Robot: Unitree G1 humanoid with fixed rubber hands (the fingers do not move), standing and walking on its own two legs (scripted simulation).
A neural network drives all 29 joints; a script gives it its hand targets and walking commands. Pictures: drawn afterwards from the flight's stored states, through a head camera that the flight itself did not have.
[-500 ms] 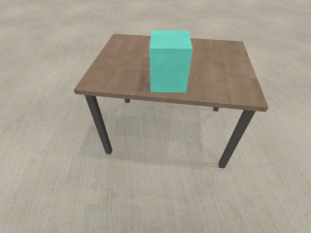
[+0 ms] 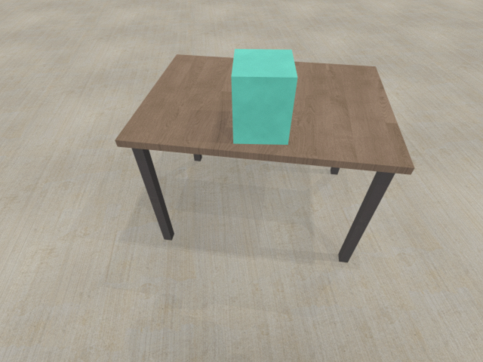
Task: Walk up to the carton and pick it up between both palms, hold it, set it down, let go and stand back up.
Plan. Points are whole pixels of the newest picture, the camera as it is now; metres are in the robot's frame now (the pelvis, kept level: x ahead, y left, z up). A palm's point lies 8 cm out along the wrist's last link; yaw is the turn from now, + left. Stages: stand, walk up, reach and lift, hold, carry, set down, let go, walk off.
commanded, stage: stand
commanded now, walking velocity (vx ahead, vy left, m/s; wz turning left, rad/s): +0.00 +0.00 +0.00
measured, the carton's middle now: (261, 97) +0.90 -0.02 -0.02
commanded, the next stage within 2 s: walk up in 0.12 s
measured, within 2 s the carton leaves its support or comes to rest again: neither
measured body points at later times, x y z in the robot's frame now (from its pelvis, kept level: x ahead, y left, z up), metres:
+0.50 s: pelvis +0.01 +0.02 +0.01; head +0.01 +0.02 +0.46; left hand -0.06 +0.24 -0.15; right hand -0.01 -0.21 -0.15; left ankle +0.02 +0.12 -0.71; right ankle +0.01 -0.11 -0.73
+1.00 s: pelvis +0.17 +0.00 -0.03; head +0.20 -0.01 +0.42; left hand +0.28 +0.23 -0.16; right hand +0.01 -0.19 -0.16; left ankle +0.04 +0.14 -0.74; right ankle +0.27 -0.11 -0.75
